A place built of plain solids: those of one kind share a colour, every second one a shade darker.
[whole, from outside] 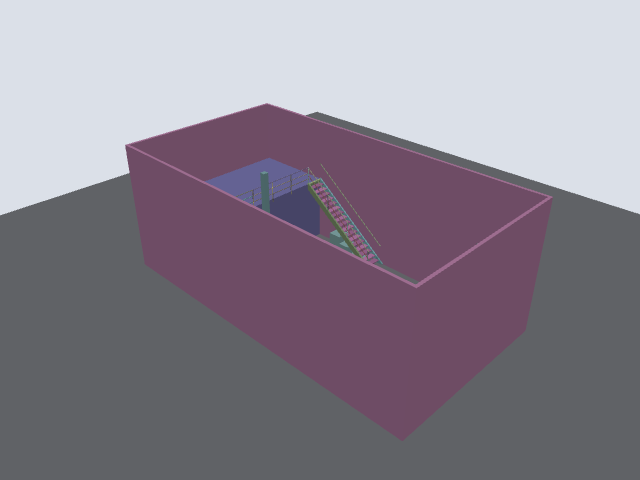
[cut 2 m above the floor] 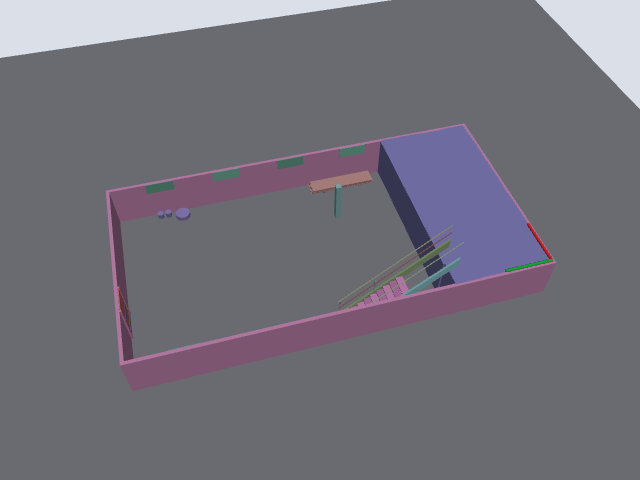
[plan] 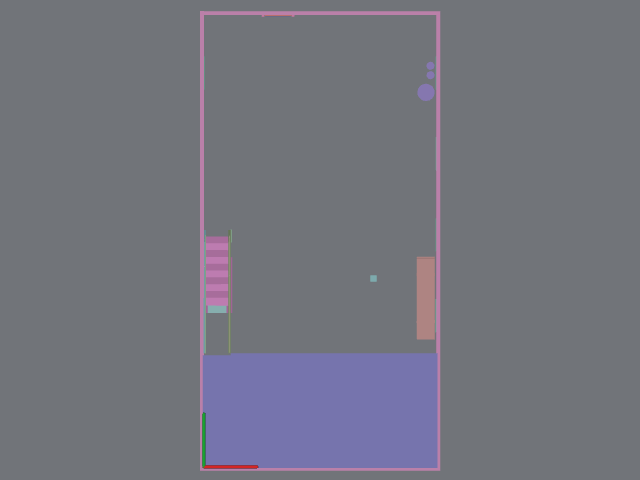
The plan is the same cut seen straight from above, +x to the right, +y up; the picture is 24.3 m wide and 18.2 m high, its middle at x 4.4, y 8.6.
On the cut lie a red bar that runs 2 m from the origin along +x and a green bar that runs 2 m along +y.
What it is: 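A pumping station 8.8 x 17.1 m, 6.8 m high; the engine floor; at the rear the gallery 4.2 m deep at 3.54 m over closed stores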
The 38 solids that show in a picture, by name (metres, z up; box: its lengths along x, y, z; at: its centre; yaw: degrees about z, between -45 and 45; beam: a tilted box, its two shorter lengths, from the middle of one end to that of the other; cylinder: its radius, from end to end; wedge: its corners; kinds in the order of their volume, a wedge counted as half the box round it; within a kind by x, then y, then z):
{
 "loft_1": {"box": [8.91, 4.28, 3.59], "at": [4.41, 2.09, 1.74]},
 "loft_2": {"box": [7.85, 0.09, 3.59], "at": [4.94, 4.26, 1.74]},
 "wall_1": {"box": [0.15, 17.43, 6.86], "at": [-0.07, 8.56, 3.38]},
 "wall_2": {"box": [9.11, 0.15, 6.86], "at": [4.41, -0.07, 3.38]},
 "wall_3": {"box": [9.11, 0.15, 6.86], "at": [4.41, 17.2, 3.38]},
 "wall_4": {"box": [0.15, 17.43, 6.86], "at": [8.88, 8.56, 3.38]},
 "under_1": {"box": [0.71, 0.73, 1.1], "at": [0.5, 6.19, 0.5]},
 "under_2": {"box": [0.71, 0.62, 0.7], "at": [0.5, 6.87, 0.3]},
 "stair_string_left_1": {"wedge": [[0.92, 4.31, 3.22], [0.92, 4.31, 3.61], [0.92, 8.53, 0.0], [0.92, 8.53, 0.38], [1.01, 4.31, 3.22], [1.01, 4.31, 3.61], [1.01, 8.53, 0.0], [1.01, 8.53, 0.38]]},
 "stair_string_right_1": {"wedge": [[-0.02, 4.31, 3.22], [-0.02, 4.31, 3.61], [-0.02, 8.53, 0.0], [-0.02, 8.53, 0.38], [0.07, 4.31, 3.22], [0.07, 4.31, 3.61], [0.07, 8.53, 0.0], [0.07, 8.53, 0.38]]},
 "post_1": {"box": [0.25, 0.25, 6.86], "at": [6.43, 7.14, 3.38]},
 "under_plinth_1": {"box": [1.15, 2.12, 0.14], "at": [0.5, 6.89, 0.02]},
 "winf_1": {"box": [0.028, 1.26, 2.03], "at": [8.8, 5.73, 2.48]},
 "winf_2": {"box": [0.028, 1.26, 2.03], "at": [8.8, 8.8, 2.48]},
 "winf_3": {"box": [0.028, 1.26, 2.03], "at": [8.8, 11.87, 2.48]},
 "winf_4": {"box": [0.028, 1.26, 2.03], "at": [8.8, 14.94, 2.48]},
 "planks_1": {"box": [0.68, 3.03, 0.038], "at": [8.41, 6.37, 0.25]},
 "planks_2": {"box": [0.68, 3.03, 0.038], "at": [8.41, 6.41, 0.21]},
 "planks_3": {"box": [0.68, 3.03, 0.038], "at": [8.41, 6.45, 0.09]},
 "stair_wallrail_right_1": {"wedge": [[0.05, 4.29, 4.48], [0.05, 4.31, 4.5], [0.05, 8.77, 1.06], [0.05, 8.79, 1.08], [0.08, 4.29, 4.48], [0.08, 4.31, 4.5], [0.08, 8.77, 1.06], [0.08, 8.79, 1.08]]},
 "stair_handrail_left_1": {"wedge": [[0.95, 4.32, 4.46], [0.95, 4.34, 4.48], [0.95, 8.75, 1.07], [0.95, 8.77, 1.1], [0.98, 4.32, 4.46], [0.98, 4.34, 4.48], [0.98, 8.75, 1.07], [0.98, 8.77, 1.1]]},
 "stair_kneerail_left_1": {"wedge": [[0.95, 4.32, 4.02], [0.95, 4.34, 4.04], [0.95, 8.75, 0.64], [0.95, 8.77, 0.66], [0.98, 4.32, 4.02], [0.98, 4.34, 4.04], [0.98, 8.75, 0.64], [0.98, 8.77, 0.66]]},
 "door_leaf_1": {"box": [1.02, 0.04, 2.1], "at": [2.81, 17.11, 1.0]},
 "hose_1": {"cylinder": 0.33, "from": [8.42, 14.2, 0.0], "to": [8.42, 14.2, 0.2]},
 "hose_2": {"cylinder": 0.15, "from": [8.59, 14.85, 0.21], "to": [8.59, 14.85, 0.28]},
 "hose_3": {"cylinder": 0.15, "from": [8.59, 15.21, 0.21], "to": [8.59, 15.21, 0.28]},
 "stair_tread_1": {"wedge": [[0.07, 6.11, 1.91], [0.07, 6.11, 1.96], [0.07, 6.41, 1.92], [0.07, 6.41, 1.96], [0.93, 6.11, 1.91], [0.93, 6.11, 1.96], [0.93, 6.41, 1.92], [0.93, 6.41, 1.97]]},
 "stair_tread_2": {"wedge": [[0.07, 6.37, 1.72], [0.07, 6.37, 1.77], [0.07, 6.67, 1.72], [0.07, 6.67, 1.77], [0.93, 6.37, 1.72], [0.93, 6.37, 1.77], [0.93, 6.67, 1.72], [0.93, 6.67, 1.77]]},
 "stair_tread_3": {"wedge": [[0.07, 6.63, 1.52], [0.07, 6.63, 1.57], [0.07, 6.93, 1.52], [0.07, 6.93, 1.57], [0.93, 6.63, 1.53], [0.93, 6.63, 1.58], [0.93, 6.93, 1.53], [0.93, 6.93, 1.57]]},
 "stair_tread_4": {"wedge": [[0.07, 6.88, 1.32], [0.07, 6.88, 1.37], [0.07, 7.18, 1.32], [0.07, 7.18, 1.37], [0.93, 6.89, 1.33], [0.93, 6.89, 1.38], [0.93, 7.19, 1.33], [0.93, 7.19, 1.37]]},
 "stair_tread_5": {"wedge": [[0.07, 7.14, 1.13], [0.07, 7.14, 1.18], [0.07, 7.44, 1.13], [0.07, 7.44, 1.18], [0.93, 7.14, 1.13], [0.93, 7.14, 1.18], [0.93, 7.44, 1.13], [0.93, 7.44, 1.18]]},
 "stair_tread_6": {"wedge": [[0.07, 7.4, 0.93], [0.07, 7.4, 0.98], [0.07, 7.7, 0.93], [0.07, 7.7, 0.98], [0.93, 7.4, 0.93], [0.93, 7.4, 0.98], [0.93, 7.7, 0.93], [0.93, 7.7, 0.98]]},
 "stair_tread_7": {"wedge": [[0.07, 7.66, 0.73], [0.07, 7.66, 0.78], [0.07, 7.96, 0.73], [0.07, 7.96, 0.78], [0.93, 7.66, 0.73], [0.93, 7.66, 0.78], [0.93, 7.96, 0.73], [0.93, 7.96, 0.78]]},
 "stair_tread_8": {"wedge": [[0.07, 7.92, 0.54], [0.07, 7.92, 0.59], [0.07, 8.22, 0.54], [0.07, 8.22, 0.59], [0.93, 7.92, 0.54], [0.93, 7.92, 0.59], [0.93, 8.22, 0.54], [0.93, 8.22, 0.59]]},
 "stair_tread_9": {"wedge": [[0.07, 8.18, 0.34], [0.07, 8.18, 0.39], [0.07, 8.48, 0.34], [0.07, 8.48, 0.39], [0.93, 8.18, 0.34], [0.93, 8.18, 0.39], [0.93, 8.48, 0.34], [0.93, 8.48, 0.39]]},
 "stair_tread_10": {"wedge": [[0.07, 8.43, 0.14], [0.07, 8.43, 0.19], [0.07, 8.73, 0.14], [0.07, 8.73, 0.19], [0.93, 8.43, 0.14], [0.93, 8.43, 0.19], [0.93, 8.73, 0.14], [0.93, 8.73, 0.19]]},
 "door_jamb_1": {"box": [0.1, 0.07, 2.21], "at": [2.24, 17.09, 1.05]},
 "door_jamb_2": {"box": [0.1, 0.07, 2.21], "at": [3.38, 17.09, 1.05]}
}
